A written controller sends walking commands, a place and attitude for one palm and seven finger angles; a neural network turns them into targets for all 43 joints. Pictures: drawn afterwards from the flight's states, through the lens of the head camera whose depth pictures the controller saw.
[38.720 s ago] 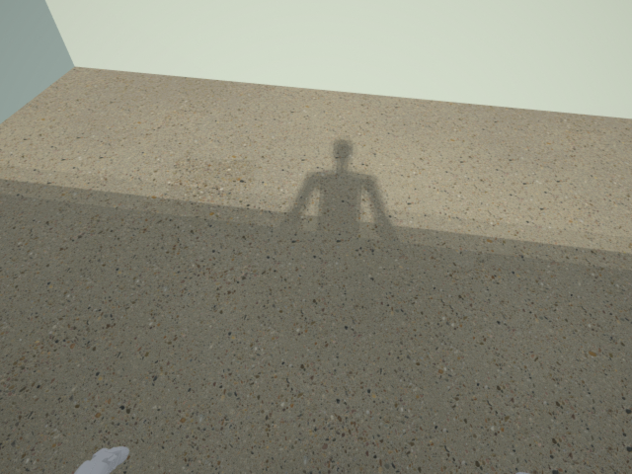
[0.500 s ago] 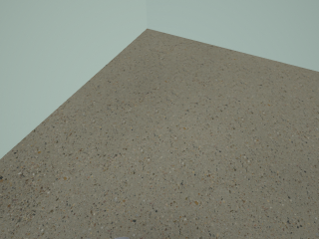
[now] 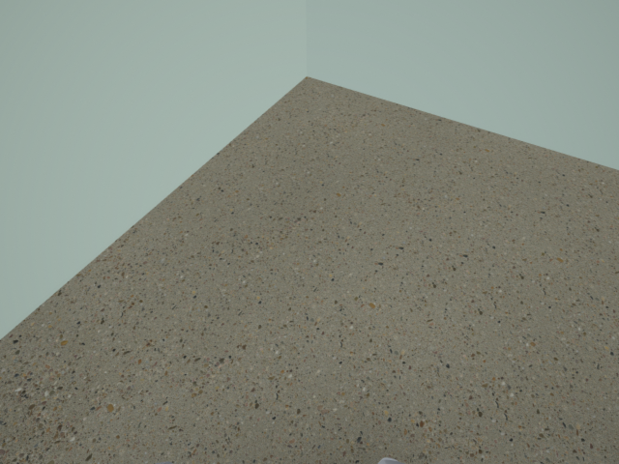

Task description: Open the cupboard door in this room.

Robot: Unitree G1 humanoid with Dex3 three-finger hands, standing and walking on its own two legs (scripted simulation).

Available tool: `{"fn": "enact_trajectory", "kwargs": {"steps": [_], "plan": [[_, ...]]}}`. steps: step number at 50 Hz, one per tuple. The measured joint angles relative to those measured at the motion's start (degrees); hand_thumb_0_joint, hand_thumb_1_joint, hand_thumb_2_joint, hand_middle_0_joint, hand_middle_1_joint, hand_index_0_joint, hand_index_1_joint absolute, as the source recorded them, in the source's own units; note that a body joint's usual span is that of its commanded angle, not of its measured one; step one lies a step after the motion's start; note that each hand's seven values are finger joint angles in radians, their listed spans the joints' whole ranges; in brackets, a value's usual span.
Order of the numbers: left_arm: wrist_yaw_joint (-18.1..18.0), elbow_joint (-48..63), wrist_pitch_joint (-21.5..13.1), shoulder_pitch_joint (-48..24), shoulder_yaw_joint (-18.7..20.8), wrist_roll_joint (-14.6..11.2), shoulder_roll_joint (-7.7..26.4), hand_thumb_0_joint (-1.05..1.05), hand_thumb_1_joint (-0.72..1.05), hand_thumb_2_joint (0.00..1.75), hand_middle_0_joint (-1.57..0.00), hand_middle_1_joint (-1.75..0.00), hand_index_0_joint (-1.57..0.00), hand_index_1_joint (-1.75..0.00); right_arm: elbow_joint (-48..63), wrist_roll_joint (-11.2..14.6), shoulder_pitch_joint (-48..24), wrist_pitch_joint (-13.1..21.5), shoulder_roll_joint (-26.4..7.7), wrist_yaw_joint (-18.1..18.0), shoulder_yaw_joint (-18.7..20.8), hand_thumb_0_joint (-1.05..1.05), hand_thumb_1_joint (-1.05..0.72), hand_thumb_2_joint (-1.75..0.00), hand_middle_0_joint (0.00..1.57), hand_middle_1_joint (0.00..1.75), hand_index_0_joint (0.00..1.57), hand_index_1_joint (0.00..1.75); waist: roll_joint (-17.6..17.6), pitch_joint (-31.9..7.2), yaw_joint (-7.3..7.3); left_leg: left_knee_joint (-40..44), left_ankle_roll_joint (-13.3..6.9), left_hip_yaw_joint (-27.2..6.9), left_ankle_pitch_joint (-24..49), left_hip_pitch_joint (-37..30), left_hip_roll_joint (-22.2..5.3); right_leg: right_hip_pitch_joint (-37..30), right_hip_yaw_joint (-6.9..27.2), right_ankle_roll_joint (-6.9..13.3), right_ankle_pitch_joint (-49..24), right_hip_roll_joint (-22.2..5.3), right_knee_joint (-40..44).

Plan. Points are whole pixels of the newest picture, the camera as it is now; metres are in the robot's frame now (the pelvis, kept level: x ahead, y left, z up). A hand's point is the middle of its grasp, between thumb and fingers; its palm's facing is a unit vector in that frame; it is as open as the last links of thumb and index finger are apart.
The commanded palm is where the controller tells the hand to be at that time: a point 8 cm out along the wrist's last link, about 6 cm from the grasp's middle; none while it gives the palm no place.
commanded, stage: walk to a spot facing it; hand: left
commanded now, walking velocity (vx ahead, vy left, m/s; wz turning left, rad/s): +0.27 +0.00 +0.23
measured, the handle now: out of the picture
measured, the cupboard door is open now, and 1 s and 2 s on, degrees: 49 49 49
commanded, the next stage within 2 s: turn to face it in 0.04 s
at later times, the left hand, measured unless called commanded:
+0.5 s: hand (196, 439) +0.18 +0.19 -0.19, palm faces +0.27 -0.94 -0.20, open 7.4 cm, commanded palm none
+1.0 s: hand (232, 430) +0.20 +0.14 -0.18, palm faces +0.53 -0.82 -0.21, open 7.4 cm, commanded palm none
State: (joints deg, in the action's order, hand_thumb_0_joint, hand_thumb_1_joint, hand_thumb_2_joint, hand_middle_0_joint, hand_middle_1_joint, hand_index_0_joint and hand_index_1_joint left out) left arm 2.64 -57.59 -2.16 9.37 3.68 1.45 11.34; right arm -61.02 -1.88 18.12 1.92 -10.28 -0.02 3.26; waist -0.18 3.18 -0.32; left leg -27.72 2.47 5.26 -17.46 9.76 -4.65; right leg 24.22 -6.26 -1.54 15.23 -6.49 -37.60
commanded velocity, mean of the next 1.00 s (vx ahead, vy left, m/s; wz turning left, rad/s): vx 0.02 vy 0.00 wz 0.58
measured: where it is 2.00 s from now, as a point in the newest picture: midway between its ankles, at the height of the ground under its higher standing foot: (357, 433)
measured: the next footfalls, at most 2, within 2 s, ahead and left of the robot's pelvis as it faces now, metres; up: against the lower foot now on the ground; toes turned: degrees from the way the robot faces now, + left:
right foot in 0.02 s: +0.13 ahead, -0.14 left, +0.00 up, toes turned -8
left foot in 0.36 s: +0.25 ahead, +0.12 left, +0.00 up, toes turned +17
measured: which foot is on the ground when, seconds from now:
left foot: down 0.00-0.02, up 0.04-0.34, down 0.36-0.68, up 0.70-0.98, down 1.00-1.00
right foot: up 0.00-0.00, down 0.02-0.36, up 0.38-0.66, down 0.68-1.00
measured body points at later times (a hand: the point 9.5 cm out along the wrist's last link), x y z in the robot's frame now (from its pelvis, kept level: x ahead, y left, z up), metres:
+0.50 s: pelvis +0.18 -0.01 -0.01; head +0.22 +0.02 +0.44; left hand +0.17 +0.24 -0.17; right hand +0.32 -0.23 -0.14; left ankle +0.21 +0.10 -0.73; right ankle +0.16 -0.16 -0.66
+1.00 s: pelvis +0.25 -0.06 -0.01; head +0.29 -0.02 +0.44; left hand +0.17 +0.18 -0.16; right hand +0.48 -0.24 -0.14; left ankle +0.20 +0.05 -0.74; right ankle +0.28 -0.18 -0.73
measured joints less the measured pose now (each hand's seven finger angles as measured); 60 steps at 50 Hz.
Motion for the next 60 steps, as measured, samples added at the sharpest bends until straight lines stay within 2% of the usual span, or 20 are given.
{"fn": "enact_trajectory", "kwargs": {"steps": [4,6,8,12,16,17,18,20,24,29,34,35,37,41,47,49,50,52,55,60], "plan": [[-1.0,0.6,-1.1,-0.5,0.2,0.1,-0.1,0.00,0.91,0.90,-0.20,-0.29,-0.19,-0.30,-1.8,0.5,1.4,-2.5,-0.6,0.5,0.3,0.00,-0.92,-0.90,0.20,0.30,0.20,0.30,-0.4,-0.4,-0.14,-20.8,-1.8,-2.6,-11.5,6.3,-0.1,-2.7,-1.6,1.9,-1.2,0.6,0.6],[-1.7,0.2,-1.0,0.4,0.0,0.1,-1.0,0.00,0.91,0.90,-0.20,-0.29,-0.19,-0.30,-1.9,0.5,0.6,-2.9,-0.9,0.6,0.6,0.00,-0.92,-0.90,0.20,0.30,0.20,0.30,-0.8,-0.5,-0.39,-30.2,-2.2,-2.8,-10.0,11.1,0.0,-5.7,-3.0,2.2,0.5,1.1,2.9],[-2.2,-0.4,-1.1,1.9,-0.2,0.2,-1.5,0.00,0.91,0.90,-0.20,-0.29,-0.19,-0.30,-1.3,0.5,-0.6,-2.7,-0.8,0.6,0.6,0.01,-0.92,-0.90,0.20,0.30,0.20,0.30,-0.1,-0.9,-0.79,-32.5,-1.9,-1.9,-7.3,14.6,-0.2,-8.8,-4.0,1.8,0.2,1.3,6.9],[-2.9,-2.0,-1.5,4.1,0.1,0.1,-0.8,0.00,0.94,0.90,-0.20,-0.29,-0.20,-0.30,1.2,0.9,-3.7,-2.0,0.3,0.9,0.2,0.01,-0.91,-0.90,0.20,0.30,0.19,0.30,2.2,-0.3,-0.72,-21.8,-0.7,0.7,-3.2,17.0,-0.4,-14.0,-5.9,1.8,0.0,0.9,12.9],[-2.6,-2.9,-1.0,5.7,-0.1,-0.3,-0.7,0.00,0.93,0.90,-0.20,-0.30,-0.20,-0.30,3.6,1.0,-7.6,-1.5,0.1,1.2,-0.4,0.00,-0.91,-0.90,0.20,0.30,0.19,0.30,3.1,1.7,0.22,-8.8,-0.8,3.0,3.4,15.6,0.9,-16.8,-8.0,0.3,3.8,0.0,10.8],[-2.6,-2.9,-0.6,6.4,-0.1,-0.4,-0.7,0.00,0.93,0.90,-0.20,-0.30,-0.20,-0.30,4.3,0.8,-8.3,-1.2,-0.2,1.3,-0.6,0.00,-0.91,-0.90,0.20,0.30,0.19,0.30,2.9,2.0,0.42,-5.5,-1.3,3.5,7.8,14.2,1.3,-16.5,-8.3,-0.2,5.7,-0.4,7.8],[-2.5,-2.8,-0.1,7.4,-0.1,-0.7,-1.1,0.00,0.92,0.90,-0.20,-0.30,-0.20,-0.30,5.3,0.6,-8.5,-0.7,-1.1,1.3,-0.7,0.00,-0.91,-0.90,0.20,0.30,0.19,0.30,1.5,1.6,0.72,-3.8,-3.5,2.7,12.9,13.3,0.7,-14.7,-8.4,-0.7,7.6,-0.2,2.3],[-2.7,-3.0,1.7,6.8,-0.2,-1.0,-0.1,0.00,0.92,0.90,-0.20,-0.30,-0.20,-0.30,6.0,0.6,-9.9,-0.3,-0.7,0.5,-0.6,0.00,-0.91,-0.90,0.20,0.30,0.19,0.30,2.4,2.1,0.33,-8.5,-5.6,2.0,7.3,14.1,1.4,-8.9,-3.3,-1.7,14.4,-0.2,-13.5],[-3.2,-1.0,4.0,2.3,0.6,-0.7,1.4,0.00,0.91,0.90,-0.20,-0.29,-0.20,-0.30,7.2,0.5,-10.1,-0.8,-0.3,-0.4,-1.2,0.00,-0.91,-0.90,0.20,0.30,0.20,0.30,2.4,2.7,0.46,-7.8,-3.8,-1.1,4.6,13.0,2.5,0.0,1.8,-2.9,14.0,1.3,-27.1],[-2.6,3.7,4.0,-2.3,0.7,-0.8,1.5,0.00,0.91,0.90,-0.20,-0.29,-0.19,-0.30,6.9,0.3,-9.8,-2.7,-1.2,-0.3,-1.0,0.00,-0.90,-0.90,0.20,0.30,0.20,0.30,0.2,2.5,0.70,-3.7,-2.9,-5.5,6.6,11.5,3.2,2.4,4.0,-3.2,10.1,1.7,-18.6],[-2.5,7.0,3.2,-2.8,0.5,-0.6,2.3,0.00,0.91,0.90,-0.20,-0.29,-0.19,-0.30,7.6,0.5,-8.9,-4.6,-2.0,0.1,0.2,0.00,-0.90,-0.90,0.20,0.30,0.20,0.30,-0.7,0.8,-0.09,-5.6,-0.6,-9.3,5.3,12.6,4.0,-4.5,3.9,-2.2,5.6,2.9,1.7],[-2.7,7.5,2.7,-2.4,0.6,-0.3,2.7,0.00,0.91,0.90,-0.20,-0.29,-0.20,-0.30,7.8,0.7,-8.9,-4.9,-2.1,0.3,0.6,0.00,-0.90,-0.90,0.20,0.30,0.20,0.30,-0.1,0.5,0.17,-8.7,-0.4,-9.2,1.2,13.9,4.5,-4.8,4.2,-1.5,0.5,2.5,3.7],[-3.1,7.5,2.7,-2.2,0.1,0.0,1.9,0.00,0.91,0.90,-0.20,-0.29,-0.20,-0.30,7.8,0.8,-9.4,-5.6,-3.4,0.5,1.5,0.00,-0.90,-0.90,0.20,0.30,0.20,0.30,-1.1,1.3,-0.28,-20.5,-0.4,-8.7,-7.3,17.2,4.7,-5.2,2.4,0.1,0.6,2.1,1.7],[-3.4,7.3,3.2,0.0,-0.5,0.0,0.7,0.00,0.91,0.90,-0.20,-0.29,-0.20,-0.30,8.0,0.8,-9.6,-6.3,-4.6,1.0,2.3,0.00,-0.91,-0.90,0.20,0.30,0.20,0.30,-0.4,1.4,-0.87,-34.3,0.7,-4.4,-8.9,20.0,3.8,-8.6,-0.5,1.0,2.2,0.6,5.0],[-3.2,6.6,2.5,2.2,-0.9,0.0,0.5,0.00,0.90,0.90,-0.20,-0.30,-0.20,-0.30,9.1,1.2,-11.0,-5.7,-4.2,1.4,1.2,0.00,-0.91,-0.90,0.20,0.30,0.19,0.30,3.1,3.1,-0.03,-16.8,1.2,0.1,-7.3,13.1,3.4,-10.9,-4.2,0.8,2.7,-1.9,6.6],[-2.9,6.2,2.6,3.0,-0.9,-0.3,0.8,0.00,0.90,0.90,-0.21,-0.30,-0.20,-0.30,9.8,1.2,-11.4,-5.2,-4.2,1.5,0.8,0.00,-0.91,-0.90,0.20,0.30,0.19,0.30,3.5,3.5,0.16,-8.5,0.5,0.8,-1.6,9.7,3.9,-10.3,-5.5,0.3,4.7,-2.7,3.6],[-2.7,6.2,2.9,3.8,-0.8,-0.5,0.7,0.00,0.90,0.90,-0.21,-0.30,-0.20,-0.30,10.5,1.1,-11.2,-4.7,-4.7,1.6,0.6,0.00,-0.91,-0.90,0.20,0.30,0.19,0.30,2.6,3.0,0.22,-4.7,-1.1,0.1,3.8,8.1,3.3,-8.9,-6.3,-0.2,6.0,-2.5,0.3],[-2.8,5.4,4.3,3.1,-0.6,-0.7,1.9,0.00,0.90,0.90,-0.21,-0.30,-0.20,-0.30,10.8,0.9,-11.7,-3.8,-4.1,1.2,0.6,0.00,-0.91,-0.90,0.20,0.30,0.19,0.30,3.3,3.4,-0.02,-7.2,-3.5,-1.2,2.5,9.7,4.0,-4.3,-2.7,-2.0,13.5,-2.1,-11.2],[-3.1,5.1,5.8,1.5,0.2,-0.5,3.3,0.00,0.90,0.90,-0.20,-0.30,-0.20,-0.30,11.0,0.6,-11.0,-3.6,-3.1,0.6,-0.1,0.00,-0.91,-0.90,0.20,0.30,0.20,0.30,3.5,3.8,0.39,-7.6,-2.7,-3.6,0.9,10.0,4.1,0.8,1.5,-3.0,15.1,0.2,-22.0],[-2.5,6.7,5.5,-0.7,0.5,-0.8,3.6,0.00,0.91,0.90,-0.20,-0.29,-0.20,-0.30,10.2,0.3,-10.0,-4.4,-3.2,0.1,-0.3,0.00,-0.90,-0.90,0.20,0.30,0.20,0.30,0.5,3.7,0.44,-4.9,-1.0,-8.2,3.1,9.6,3.8,0.6,3.9,-2.9,12.2,2.2,-15.0]]}}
